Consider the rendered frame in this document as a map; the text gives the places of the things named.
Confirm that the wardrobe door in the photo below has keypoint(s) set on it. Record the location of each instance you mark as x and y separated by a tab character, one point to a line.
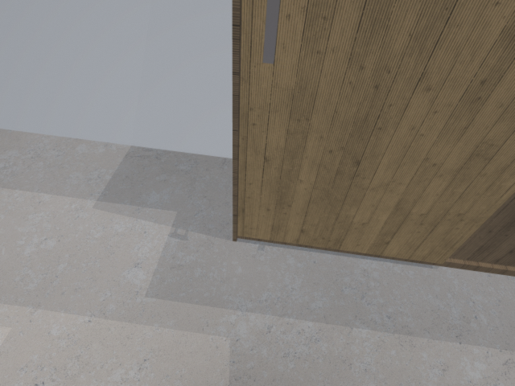
494	241
384	127

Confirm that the handle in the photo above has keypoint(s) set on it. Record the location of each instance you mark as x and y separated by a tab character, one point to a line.
272	13

